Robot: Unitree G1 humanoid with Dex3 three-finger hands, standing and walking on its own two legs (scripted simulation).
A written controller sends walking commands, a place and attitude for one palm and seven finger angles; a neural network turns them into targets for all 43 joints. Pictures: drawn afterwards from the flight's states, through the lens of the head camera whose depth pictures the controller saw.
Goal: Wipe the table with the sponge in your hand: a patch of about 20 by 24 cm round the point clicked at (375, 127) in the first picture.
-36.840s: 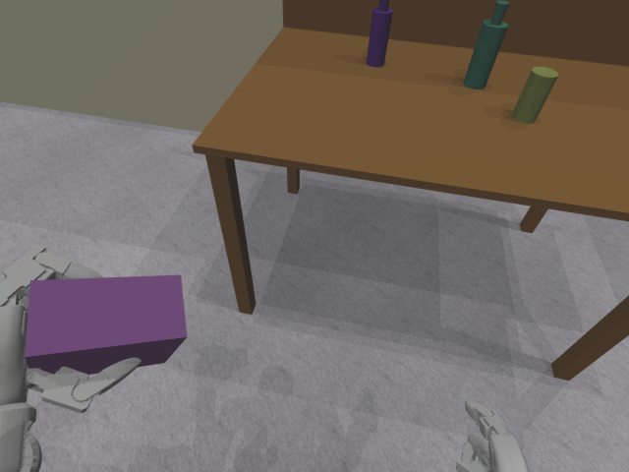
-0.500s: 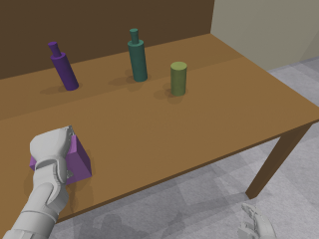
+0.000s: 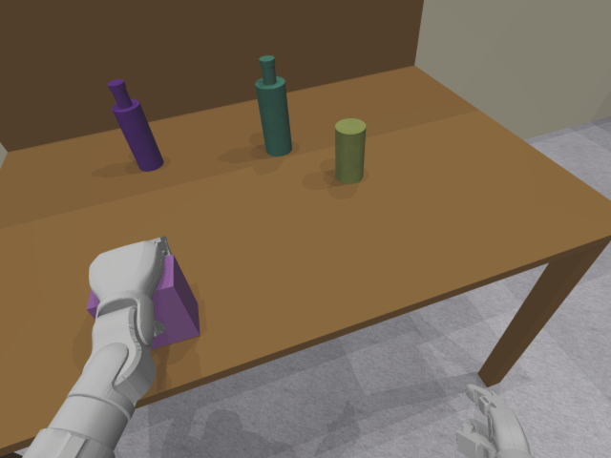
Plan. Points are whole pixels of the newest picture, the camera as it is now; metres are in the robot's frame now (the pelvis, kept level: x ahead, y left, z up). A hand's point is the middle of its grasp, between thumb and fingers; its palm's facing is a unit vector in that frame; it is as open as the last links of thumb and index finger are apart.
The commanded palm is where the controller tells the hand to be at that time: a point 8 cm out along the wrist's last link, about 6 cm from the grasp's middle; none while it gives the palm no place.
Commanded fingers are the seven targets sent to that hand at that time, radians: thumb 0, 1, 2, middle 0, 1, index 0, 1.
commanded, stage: slide across to the third lane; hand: left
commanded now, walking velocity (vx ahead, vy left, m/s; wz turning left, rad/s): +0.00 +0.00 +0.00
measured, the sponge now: (154, 314) +0.30 +0.28 +0.01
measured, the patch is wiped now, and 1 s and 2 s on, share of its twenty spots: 0.65 0.70 0.90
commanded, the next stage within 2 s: wipe forward along the third lane in 0.30 s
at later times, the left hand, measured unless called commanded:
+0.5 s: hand (183, 280) +0.33 +0.23 +0.06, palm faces -0.01 -0.07 -1.00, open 10.4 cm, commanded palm +0.31 +0.21 +0.10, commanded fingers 0.00 0.10 1.30 -1.20 -1.60 -1.20 -1.60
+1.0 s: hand (183, 256) +0.37 +0.25 +0.06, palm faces -0.09 -0.01 -1.00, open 10.4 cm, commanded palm +0.35 +0.24 +0.09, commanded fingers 0.00 0.10 1.30 -1.20 -1.60 -1.20 -1.60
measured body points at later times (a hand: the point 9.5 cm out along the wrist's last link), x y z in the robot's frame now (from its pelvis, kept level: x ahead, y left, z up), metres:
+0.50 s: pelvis +0.00 -0.01 +0.00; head -0.02 -0.04 +0.45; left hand +0.32 +0.23 +0.11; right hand +0.20 -0.24 -0.10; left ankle +0.00 +0.08 -0.74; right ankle -0.01 -0.08 -0.74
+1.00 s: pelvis -0.02 -0.03 -0.01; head +0.00 -0.06 +0.44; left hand +0.37 +0.24 +0.11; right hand +0.10 -0.30 -0.13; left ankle +0.00 +0.08 -0.74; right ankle -0.01 -0.08 -0.74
